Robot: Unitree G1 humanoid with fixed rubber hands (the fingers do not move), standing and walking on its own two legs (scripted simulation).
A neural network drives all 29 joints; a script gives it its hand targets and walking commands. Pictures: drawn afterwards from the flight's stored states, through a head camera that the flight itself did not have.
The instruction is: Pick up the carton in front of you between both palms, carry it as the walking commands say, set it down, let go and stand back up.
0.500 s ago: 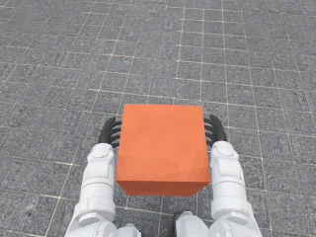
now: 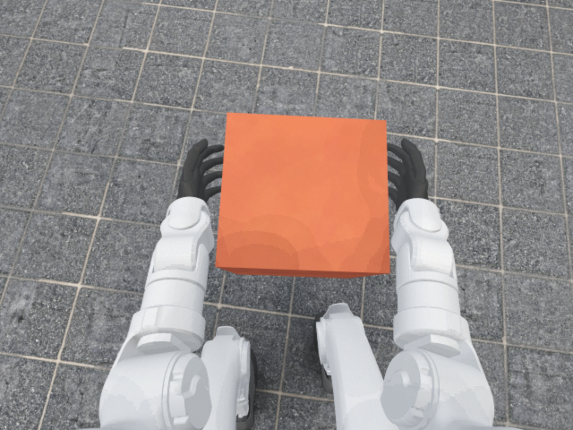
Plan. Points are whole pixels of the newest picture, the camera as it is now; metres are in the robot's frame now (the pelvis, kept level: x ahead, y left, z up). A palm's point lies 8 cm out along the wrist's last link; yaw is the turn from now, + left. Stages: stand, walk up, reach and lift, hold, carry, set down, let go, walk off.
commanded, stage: set down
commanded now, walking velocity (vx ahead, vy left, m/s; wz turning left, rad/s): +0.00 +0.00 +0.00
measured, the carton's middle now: (298, 210) +0.42 -0.06 -0.14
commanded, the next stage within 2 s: none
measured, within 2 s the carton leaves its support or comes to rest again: neither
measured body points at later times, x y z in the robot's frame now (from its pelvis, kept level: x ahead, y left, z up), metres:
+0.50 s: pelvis -0.02 -0.01 -0.13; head +0.27 -0.04 +0.22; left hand +0.49 +0.07 -0.24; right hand +0.43 -0.23 -0.24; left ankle +0.05 +0.11 -0.58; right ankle +0.11 -0.14 -0.58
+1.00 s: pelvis -0.04 +0.01 -0.21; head +0.32 +0.00 +0.06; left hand +0.52 +0.04 -0.39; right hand +0.45 -0.25 -0.36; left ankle +0.05 +0.11 -0.58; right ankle +0.11 -0.13 -0.58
